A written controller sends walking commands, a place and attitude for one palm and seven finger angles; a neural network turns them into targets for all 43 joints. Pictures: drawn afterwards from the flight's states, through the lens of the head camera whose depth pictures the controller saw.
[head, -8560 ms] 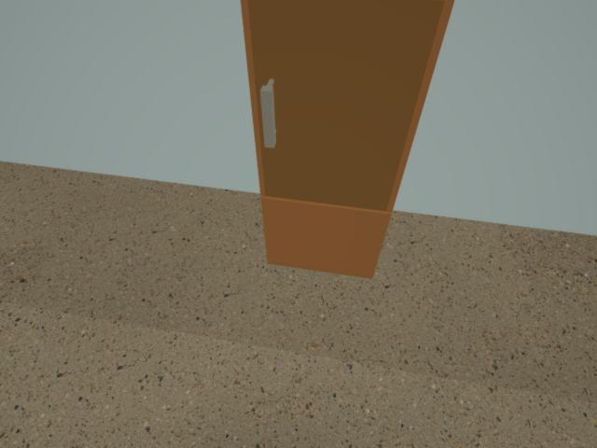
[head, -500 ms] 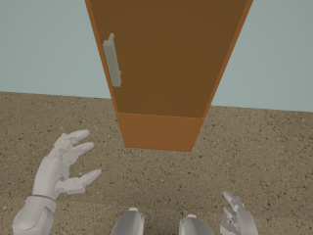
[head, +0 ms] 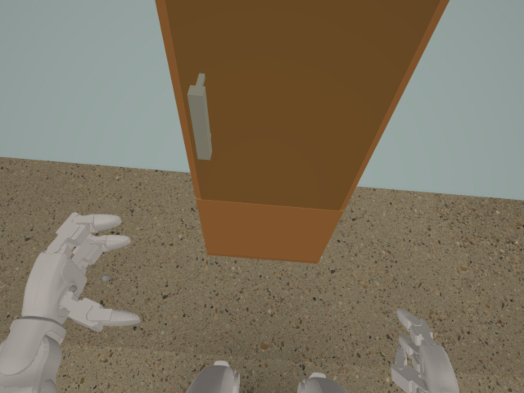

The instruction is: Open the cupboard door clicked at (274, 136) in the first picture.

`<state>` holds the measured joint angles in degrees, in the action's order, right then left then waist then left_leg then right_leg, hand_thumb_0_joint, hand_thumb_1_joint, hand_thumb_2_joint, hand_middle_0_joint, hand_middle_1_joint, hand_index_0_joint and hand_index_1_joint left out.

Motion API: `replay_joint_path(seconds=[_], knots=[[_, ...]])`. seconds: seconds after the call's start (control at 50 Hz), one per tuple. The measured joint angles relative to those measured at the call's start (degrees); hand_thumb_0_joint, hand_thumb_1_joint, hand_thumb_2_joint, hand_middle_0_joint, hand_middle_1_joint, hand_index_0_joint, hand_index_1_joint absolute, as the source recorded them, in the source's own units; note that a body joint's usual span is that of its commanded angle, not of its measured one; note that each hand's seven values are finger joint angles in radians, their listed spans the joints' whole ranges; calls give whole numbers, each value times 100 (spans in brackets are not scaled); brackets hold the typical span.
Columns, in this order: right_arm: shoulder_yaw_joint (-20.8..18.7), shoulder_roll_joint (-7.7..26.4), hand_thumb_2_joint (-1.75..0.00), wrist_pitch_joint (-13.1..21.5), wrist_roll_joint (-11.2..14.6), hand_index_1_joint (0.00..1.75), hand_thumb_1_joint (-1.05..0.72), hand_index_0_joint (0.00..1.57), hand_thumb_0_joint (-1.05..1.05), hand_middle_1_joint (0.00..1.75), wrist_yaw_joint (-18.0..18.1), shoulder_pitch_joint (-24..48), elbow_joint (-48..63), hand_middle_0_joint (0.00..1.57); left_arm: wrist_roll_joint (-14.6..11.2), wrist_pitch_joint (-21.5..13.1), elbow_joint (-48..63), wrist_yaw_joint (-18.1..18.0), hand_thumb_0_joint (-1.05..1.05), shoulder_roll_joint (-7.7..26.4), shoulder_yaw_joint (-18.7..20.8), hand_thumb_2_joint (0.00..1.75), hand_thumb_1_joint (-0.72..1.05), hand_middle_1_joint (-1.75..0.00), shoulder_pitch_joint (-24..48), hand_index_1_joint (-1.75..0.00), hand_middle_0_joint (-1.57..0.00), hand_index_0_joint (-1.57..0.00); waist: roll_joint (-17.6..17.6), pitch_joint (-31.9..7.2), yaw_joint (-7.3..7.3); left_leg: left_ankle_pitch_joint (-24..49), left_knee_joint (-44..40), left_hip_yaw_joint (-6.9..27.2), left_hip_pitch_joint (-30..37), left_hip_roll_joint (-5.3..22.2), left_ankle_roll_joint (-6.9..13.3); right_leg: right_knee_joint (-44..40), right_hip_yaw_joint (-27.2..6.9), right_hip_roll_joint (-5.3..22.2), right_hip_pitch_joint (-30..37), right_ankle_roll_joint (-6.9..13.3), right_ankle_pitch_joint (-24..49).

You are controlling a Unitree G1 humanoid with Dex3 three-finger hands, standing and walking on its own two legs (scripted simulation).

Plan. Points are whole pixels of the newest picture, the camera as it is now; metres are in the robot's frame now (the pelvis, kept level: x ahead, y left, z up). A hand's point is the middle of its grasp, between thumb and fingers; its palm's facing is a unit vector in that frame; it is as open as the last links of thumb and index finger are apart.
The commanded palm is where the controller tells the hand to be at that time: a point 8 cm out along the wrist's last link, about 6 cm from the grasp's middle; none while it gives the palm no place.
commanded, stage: raise the hand with hooked fingers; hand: left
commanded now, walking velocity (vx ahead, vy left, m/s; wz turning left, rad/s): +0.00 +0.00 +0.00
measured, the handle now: (203, 118) +0.58 +0.16 +0.05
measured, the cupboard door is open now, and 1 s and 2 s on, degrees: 0 0 0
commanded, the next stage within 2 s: move the hooked fingers beside the handle in 0.88 s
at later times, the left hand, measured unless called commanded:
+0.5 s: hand (76, 240) +0.29 +0.28 +0.07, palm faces +0.02 -1.00 -0.05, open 14.0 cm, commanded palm +0.27 +0.32 +0.07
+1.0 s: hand (90, 244) +0.29 +0.26 +0.07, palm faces +0.03 -1.00 -0.04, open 14.0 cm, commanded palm +0.27 +0.31 +0.07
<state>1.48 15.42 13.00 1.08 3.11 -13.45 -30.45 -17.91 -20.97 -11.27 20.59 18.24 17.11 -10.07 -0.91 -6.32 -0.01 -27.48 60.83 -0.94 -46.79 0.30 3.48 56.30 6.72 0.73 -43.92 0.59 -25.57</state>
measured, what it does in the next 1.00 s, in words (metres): stands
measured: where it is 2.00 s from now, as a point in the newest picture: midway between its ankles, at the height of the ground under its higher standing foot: outside the picture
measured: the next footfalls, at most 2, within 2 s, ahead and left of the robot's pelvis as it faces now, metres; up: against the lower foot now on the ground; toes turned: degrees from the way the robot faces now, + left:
none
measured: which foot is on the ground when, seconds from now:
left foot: down 0.00-1.00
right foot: down 0.00-1.00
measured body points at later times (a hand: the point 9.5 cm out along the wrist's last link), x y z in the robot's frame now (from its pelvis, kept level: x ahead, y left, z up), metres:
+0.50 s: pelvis +0.00 +0.00 +0.01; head +0.07 +0.02 +0.46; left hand +0.29 +0.33 +0.07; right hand +0.15 -0.25 -0.07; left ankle +0.02 +0.07 -0.67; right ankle +0.02 -0.12 -0.67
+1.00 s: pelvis +0.00 -0.01 +0.01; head +0.07 +0.00 +0.46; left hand +0.28 +0.31 +0.07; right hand +0.16 -0.26 -0.07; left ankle +0.02 +0.07 -0.67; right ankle +0.02 -0.12 -0.67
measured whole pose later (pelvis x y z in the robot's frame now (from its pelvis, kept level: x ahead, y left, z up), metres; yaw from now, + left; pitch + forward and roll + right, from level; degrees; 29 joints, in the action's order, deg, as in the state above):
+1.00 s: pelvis +0.00 -0.01 +0.01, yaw +0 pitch +13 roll -3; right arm 2.9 15.8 11.5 1.4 3.3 -15.8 -31.6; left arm -20.4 -19.3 -26.1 29.4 23.2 24.8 1.6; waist -1.5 -5.6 -0.3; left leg -25.8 56.5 -1.1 -43.4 0.9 2.6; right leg 52.6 6.3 -0.1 -41.1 1.4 -24.1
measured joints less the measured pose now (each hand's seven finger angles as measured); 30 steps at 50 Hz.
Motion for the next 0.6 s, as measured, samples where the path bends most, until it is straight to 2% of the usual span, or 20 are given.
replay_joint_path(seconds=[0.24, 0.44, 0.6], knots=[[200, -95, -89, -106, 9, 30, -90, 20, 1, 30, 5, -66, -81, 20, -108, 282, -644, 455, -1, 310, 389, 31, -48, -119, 680, -119, -30, -30, -75, 49, 80, 70, -209, 4, 183, -29, 27, -248, -1, 11, 206, -40, 89], [132, 66, -89, -160, 32, 30, -90, 20, 1, 30, 40, -290, -206, 20, -220, 306, -1290, 824, -1, 631, 760, 30, -50, -120, 1181, -120, -30, -30, -48, 105, -15, 146, -383, -31, 305, -4, 12, -408, -41, -22, 302, -23, 175], [47, 158, -89, -170, 26, 30, -90, 20, 1, 30, -15, -414, -142, 20, -230, 281, -1365, 887, -1, 603, 759, 30, -50, -120, 1130, -120, -30, -30, -26, 93, -96, 186, -484, -75, 363, 19, -6, -466, -88, -48, 316, 1, 210]])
